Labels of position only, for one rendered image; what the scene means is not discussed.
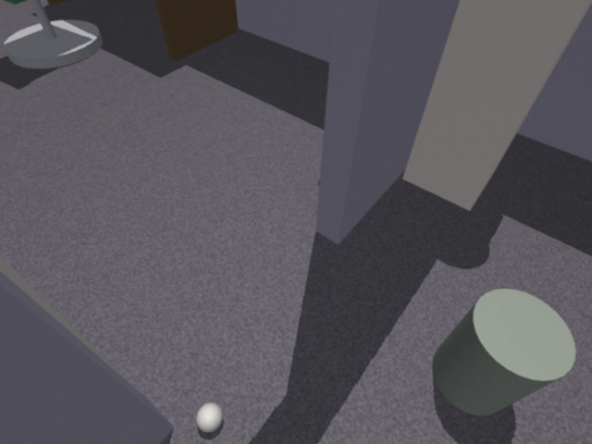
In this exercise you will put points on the office chair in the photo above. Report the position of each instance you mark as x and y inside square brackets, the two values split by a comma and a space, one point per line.
[52, 44]

